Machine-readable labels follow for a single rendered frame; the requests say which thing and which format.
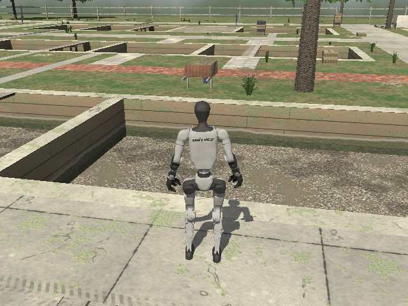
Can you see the humanoid robot torso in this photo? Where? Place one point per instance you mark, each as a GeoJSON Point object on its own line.
{"type": "Point", "coordinates": [203, 154]}

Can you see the right robot upper arm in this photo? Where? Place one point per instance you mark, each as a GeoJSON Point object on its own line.
{"type": "Point", "coordinates": [226, 144]}

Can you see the left robot hand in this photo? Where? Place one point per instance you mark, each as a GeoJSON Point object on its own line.
{"type": "Point", "coordinates": [172, 182]}

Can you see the robot left forearm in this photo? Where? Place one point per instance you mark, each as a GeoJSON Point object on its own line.
{"type": "Point", "coordinates": [173, 169]}

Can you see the robot right shin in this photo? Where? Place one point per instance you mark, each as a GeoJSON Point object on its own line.
{"type": "Point", "coordinates": [217, 231]}

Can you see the right robot hand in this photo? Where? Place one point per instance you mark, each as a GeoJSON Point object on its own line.
{"type": "Point", "coordinates": [239, 179]}

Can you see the robot right forearm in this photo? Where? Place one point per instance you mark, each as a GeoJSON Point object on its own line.
{"type": "Point", "coordinates": [234, 167]}

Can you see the left robot upper arm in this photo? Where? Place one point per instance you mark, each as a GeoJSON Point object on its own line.
{"type": "Point", "coordinates": [179, 146]}

